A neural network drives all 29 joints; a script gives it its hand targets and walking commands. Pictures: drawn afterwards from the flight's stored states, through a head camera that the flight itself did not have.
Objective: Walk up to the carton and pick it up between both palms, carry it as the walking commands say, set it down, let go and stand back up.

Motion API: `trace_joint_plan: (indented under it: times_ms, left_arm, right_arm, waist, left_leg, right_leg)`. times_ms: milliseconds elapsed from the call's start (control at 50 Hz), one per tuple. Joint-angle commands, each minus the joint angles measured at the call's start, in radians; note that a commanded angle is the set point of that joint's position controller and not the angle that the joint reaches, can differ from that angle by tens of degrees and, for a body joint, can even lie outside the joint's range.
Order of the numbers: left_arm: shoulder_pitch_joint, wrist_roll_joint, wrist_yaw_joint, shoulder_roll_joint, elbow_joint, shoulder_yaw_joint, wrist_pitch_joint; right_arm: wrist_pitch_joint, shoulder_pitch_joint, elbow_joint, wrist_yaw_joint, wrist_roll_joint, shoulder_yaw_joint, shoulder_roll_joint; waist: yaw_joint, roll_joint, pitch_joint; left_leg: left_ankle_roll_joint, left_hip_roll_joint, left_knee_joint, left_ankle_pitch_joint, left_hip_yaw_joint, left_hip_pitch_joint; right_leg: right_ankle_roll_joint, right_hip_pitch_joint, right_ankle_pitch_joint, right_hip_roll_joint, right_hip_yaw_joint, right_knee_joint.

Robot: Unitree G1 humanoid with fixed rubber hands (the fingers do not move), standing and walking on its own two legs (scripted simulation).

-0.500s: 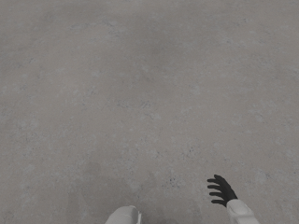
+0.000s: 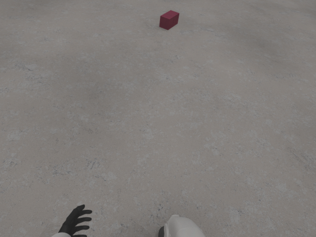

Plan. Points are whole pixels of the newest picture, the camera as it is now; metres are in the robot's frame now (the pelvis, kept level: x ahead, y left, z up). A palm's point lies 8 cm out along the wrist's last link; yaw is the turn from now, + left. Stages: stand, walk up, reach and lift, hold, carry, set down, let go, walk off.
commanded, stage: walk up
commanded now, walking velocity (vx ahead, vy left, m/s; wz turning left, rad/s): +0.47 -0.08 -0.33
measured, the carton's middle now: (169, 19) +2.84 -0.67 -0.67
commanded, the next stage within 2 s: none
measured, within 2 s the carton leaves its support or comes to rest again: neither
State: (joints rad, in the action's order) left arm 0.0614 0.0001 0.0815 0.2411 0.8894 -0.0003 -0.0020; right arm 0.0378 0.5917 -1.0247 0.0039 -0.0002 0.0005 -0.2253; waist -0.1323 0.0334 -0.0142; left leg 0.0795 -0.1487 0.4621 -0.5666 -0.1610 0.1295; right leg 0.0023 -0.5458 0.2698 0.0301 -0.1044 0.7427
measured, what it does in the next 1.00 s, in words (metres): walks ahead: right foot, then left foot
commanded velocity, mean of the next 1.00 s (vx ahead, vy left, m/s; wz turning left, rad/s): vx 0.49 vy -0.12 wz -0.13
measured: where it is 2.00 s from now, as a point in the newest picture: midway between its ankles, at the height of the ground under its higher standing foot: (160, 135)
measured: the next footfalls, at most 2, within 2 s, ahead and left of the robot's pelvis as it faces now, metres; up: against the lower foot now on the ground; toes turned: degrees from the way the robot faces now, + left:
right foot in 0.02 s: +0.18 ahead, -0.13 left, +0.00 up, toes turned -6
left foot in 0.36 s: +0.32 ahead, +0.09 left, +0.00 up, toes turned +2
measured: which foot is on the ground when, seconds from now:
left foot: down 0.00-0.04, up 0.06-0.34, down 0.36-0.84, up 0.86-1.00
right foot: up 0.00-0.00, down 0.02-0.36, up 0.38-0.82, down 0.84-1.00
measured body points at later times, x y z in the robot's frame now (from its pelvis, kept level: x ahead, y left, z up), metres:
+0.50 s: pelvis +0.25 +0.00 +0.02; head +0.25 +0.04 +0.46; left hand +0.32 +0.23 -0.14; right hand +0.32 -0.26 -0.09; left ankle +0.28 +0.09 -0.71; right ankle +0.16 -0.14 -0.63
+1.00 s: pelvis +0.46 -0.14 +0.02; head +0.47 -0.15 +0.47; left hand +0.59 +0.09 -0.11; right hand +0.45 -0.38 -0.13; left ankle +0.40 +0.01 -0.62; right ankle +0.48 -0.23 -0.71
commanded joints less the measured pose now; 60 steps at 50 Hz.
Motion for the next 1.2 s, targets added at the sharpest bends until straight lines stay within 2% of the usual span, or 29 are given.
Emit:
trace_joint_plan:
  times_ms: [0,20,40,60,80,120,220,280,320,340,360,380,400,480,620,680,720,760,780,800,820,840,860,880,920,960,1080,1120,1180]
  left_arm:
    - [0.323,0.029,-0.034,0.157,0.036,0.082,0.041]
    - [0.488,0.058,-0.041,0.254,0.079,0.106,0.045]
    - [0.536,0.041,-0.055,0.314,0.085,0.103,0.048]
    - [0.448,0.038,-0.068,0.306,0.057,0.105,0.052]
    - [0.374,0.037,-0.076,0.264,0.046,0.097,0.061]
    - [0.297,0.024,-0.094,0.199,0.033,0.087,0.074]
    - [0.207,0.038,-0.086,0.128,0.010,0.068,0.076]
    - [0.119,0.035,-0.071,0.134,-0.041,0.068,0.069]
    - [0.127,0.028,-0.063,0.103,-0.035,0.065,0.061]
    - [0.149,0.036,-0.053,0.052,-0.053,0.066,0.059]
    - [0.214,0.038,-0.047,0.002,-0.062,0.059,0.057]
    - [0.209,0.049,-0.035,0.059,-0.057,0.079,0.036]
    - [0.232,0.045,-0.036,0.064,-0.036,0.081,0.026]
    - [0.255,0.035,-0.011,0.054,-0.008,0.069,0.013]
    - [0.087,0.031,-0.006,0.020,-0.058,0.056,-0.005]
    - [0.027,0.019,0.016,0.007,-0.093,0.044,-0.014]
    - [0.049,0.011,0.013,0.019,-0.099,0.040,-0.001]
    - [0.103,0.018,0.004,0.034,-0.078,0.048,0.007]
    - [0.200,0.019,-0.006,0.060,-0.034,0.053,0.022]
    - [0.375,0.024,-0.021,0.136,0.039,0.074,0.038]
    - [0.541,0.047,-0.044,0.234,0.093,0.092,0.063]
    - [0.570,0.042,-0.060,0.302,0.096,0.095,0.058]
    - [0.480,0.035,-0.072,0.319,0.068,0.090,0.063]
    - [0.344,0.034,-0.072,0.262,0.031,0.081,0.069]
    - [0.348,0.019,-0.070,0.163,0.027,0.063,0.094]
    - [0.302,0.017,-0.077,0.115,0.030,0.060,0.098]
    - [0.363,0.016,-0.097,0.132,0.034,0.059,0.101]
    - [0.387,0.022,-0.093,0.116,0.053,0.063,0.095]
    - [0.426,0.019,-0.089,0.131,0.051,0.061,0.091]
  right_arm:
    - [0.020,-0.117,0.086,0.014,-0.015,-0.096,-0.262]
    - [0.035,-0.158,0.124,0.001,-0.013,-0.085,-0.189]
    - [0.039,-0.133,0.172,-0.010,-0.005,-0.077,-0.122]
    - [0.035,-0.233,0.177,-0.006,-0.017,-0.069,-0.118]
    - [0.041,-0.251,0.189,-0.014,-0.012,-0.066,-0.132]
    - [0.037,-0.305,0.192,-0.018,-0.026,-0.073,-0.141]
    - [-0.004,-0.302,0.203,-0.037,-0.032,-0.058,-0.078]
    - [-0.015,-0.287,0.201,-0.038,-0.007,-0.054,-0.084]
    - [-0.006,-0.084,0.140,-0.014,-0.004,-0.087,-0.156]
    - [0.003,0.057,0.084,0.006,-0.032,-0.113,-0.252]
    - [0.005,0.084,0.109,0.019,-0.054,-0.119,-0.329]
    - [-0.007,-0.031,0.146,0.018,-0.049,-0.134,-0.369]
    - [-0.009,-0.117,0.161,0.017,-0.035,-0.122,-0.286]
    - [0.022,-0.254,0.170,0.006,-0.018,-0.083,-0.177]
    - [0.027,-0.081,0.110,0.013,-0.021,-0.089,-0.184]
    - [0.022,-0.176,0.120,0.012,-0.029,-0.077,-0.165]
    - [0.007,-0.176,0.092,0.012,-0.029,-0.084,-0.180]
    - [0.008,-0.139,0.065,0.012,-0.032,-0.092,-0.221]
    - [0.004,-0.168,0.067,0.010,-0.027,-0.101,-0.249]
    - [0.010,-0.200,0.072,0.006,-0.028,-0.103,-0.246]
    - [0.024,-0.244,0.110,-0.007,-0.020,-0.088,-0.177]
    - [0.019,-0.287,0.167,-0.016,-0.018,-0.075,-0.114]
    - [0.013,-0.257,0.145,-0.020,-0.023,-0.074,-0.120]
    - [0.016,-0.286,0.140,-0.024,-0.036,-0.077,-0.131]
    - [0.017,-0.312,0.122,-0.034,-0.030,-0.072,-0.097]
    - [-0.002,-0.271,0.107,-0.042,-0.037,-0.066,-0.083]
    - [-0.034,-0.485,0.184,-0.050,-0.040,-0.065,-0.085]
    - [-0.027,-0.568,0.206,-0.059,-0.032,-0.052,-0.065]
    - [-0.015,-0.644,0.231,-0.063,-0.021,-0.039,-0.058]
  waist:
    - [0.275,-0.217,0.175]
    - [0.327,0.037,0.221]
    - [0.287,0.232,0.264]
    - [0.279,0.094,0.179]
    - [0.253,0.101,0.103]
    - [0.195,-0.017,0.019]
    - [0.107,0.133,-0.069]
    - [0.065,0.178,-0.034]
    - [-0.037,0.044,0.109]
    - [-0.079,-0.202,0.160]
    - [-0.056,-0.396,0.134]
    - [-0.007,-0.388,0.077]
    - [0.065,-0.287,-0.010]
    - [0.118,-0.185,-0.050]
    - [0.034,-0.243,-0.034]
    - [0.066,-0.219,-0.158]
    - [0.076,-0.315,-0.137]
    - [0.106,-0.278,-0.029]
    - [0.169,-0.241,0.045]
    - [0.252,-0.123,0.152]
    - [0.292,0.142,0.192]
    - [0.289,0.320,0.162]
    - [0.238,0.181,0.101]
    - [0.207,0.074,0.000]
    - [0.165,0.010,0.001]
    - [0.137,0.109,0.022]
    - [0.170,0.054,-0.063]
    - [0.189,0.156,-0.103]
    - [0.209,0.105,-0.090]
  left_leg:
    - [-0.071,-0.111,0.451,1.277,-0.060,-0.298]
    - [-0.047,-0.003,0.757,0.721,-0.032,-0.608]
    - [-0.046,0.159,0.995,0.049,0.108,-0.743]
    - [-0.075,0.086,1.027,-0.003,0.207,-0.780]
    - [-0.081,0.075,1.038,0.062,0.213,-0.815]
    - [-0.100,0.018,0.925,0.157,0.229,-0.775]
    - [-0.088,-0.035,0.501,0.148,0.195,-0.598]
    - [-0.064,0.034,0.250,0.305,0.105,-0.334]
    - [-0.083,0.007,0.107,0.386,0.145,0.051]
    - [-0.135,-0.216,-0.150,0.137,0.398,0.136]
    - [-0.124,-0.429,-0.305,-0.143,0.723,0.031]
    - [-0.152,-0.435,-0.378,-0.347,0.779,-0.083]
    - [-0.166,-0.405,-0.362,-0.295,0.703,-0.200]
    - [-0.133,-0.235,-0.269,0.116,0.311,-0.202]
    - [-0.169,-0.252,-0.191,0.691,0.188,-0.026]
    - [-0.148,-0.240,-0.272,0.561,0.095,-0.189]
    - [-0.151,-0.212,-0.217,0.546,0.034,-0.168]
    - [-0.129,-0.188,-0.088,0.772,-0.004,-0.186]
    - [-0.109,-0.153,0.068,0.773,-0.039,-0.210]
    - [-0.087,-0.098,0.330,0.782,-0.050,-0.317]
    - [-0.056,0.028,0.672,0.308,-0.030,-0.615]
    - [-0.084,0.133,0.835,-0.041,0.132,-0.779]
    - [-0.091,0.090,0.922,0.067,0.231,-0.821]
    - [-0.097,0.034,0.902,0.178,0.212,-0.864]
    - [-0.095,0.017,0.817,0.286,0.198,-0.782]
    - [-0.079,0.022,0.736,0.276,0.214,-0.759]
    - [-0.045,0.013,0.568,0.336,0.185,-0.812]
    - [-0.036,0.021,0.459,0.359,0.143,-0.820]
    - [-0.025,0.047,0.259,0.368,0.101,-0.719]
  right_leg:
    - [0.138,0.600,-0.015,-0.074,0.015,-0.159]
    - [0.202,0.823,-0.073,0.151,0.384,-0.205]
    - [0.317,0.848,-0.194,0.369,0.866,-0.420]
    - [0.348,0.733,0.007,0.358,0.880,-0.475]
    - [0.373,0.673,0.033,0.348,0.800,-0.460]
    - [0.300,0.498,0.052,0.279,0.679,-0.477]
    - [0.222,0.149,0.159,0.237,0.481,-0.547]
    - [0.168,0.020,0.171,0.143,0.364,-0.555]
    - [0.111,-0.146,0.222,0.024,0.258,-0.247]
    - [0.072,-0.224,0.212,-0.071,0.108,0.098]
    - [0.022,-0.258,0.249,-0.084,0.109,0.338]
    - [0.026,-0.258,0.209,-0.042,0.182,0.461]
    - [0.024,-0.208,0.109,0.004,0.202,0.503]
    - [-0.016,-0.164,-0.059,0.058,0.140,0.483]
    - [-0.033,-0.245,-0.058,0.067,0.068,0.314]
    - [-0.045,-0.144,-0.079,0.088,0.045,0.114]
    - [-0.044,-0.025,0.000,0.063,-0.010,-0.045]
    - [-0.012,0.150,0.049,-0.010,-0.073,-0.160]
    - [0.015,0.275,-0.003,-0.035,-0.100,-0.202]
    - [0.061,0.524,0.010,-0.029,-0.028,-0.204]
    - [0.120,0.705,0.124,0.203,0.418,-0.330]
    - [0.108,0.692,0.220,0.357,0.794,-0.574]
    - [0.095,0.595,0.440,0.412,0.880,-0.640]
    - [0.146,0.511,0.467,0.385,0.771,-0.618]
    - [0.096,0.454,0.168,0.294,0.575,-0.577]
    - [0.079,0.470,-0.023,0.259,0.468,-0.545]
    - [0.154,0.445,0.032,0.289,0.423,-0.627]
    - [0.157,0.457,-0.046,0.261,0.366,-0.640]
    - [0.141,0.460,-0.198,0.243,0.281,-0.616]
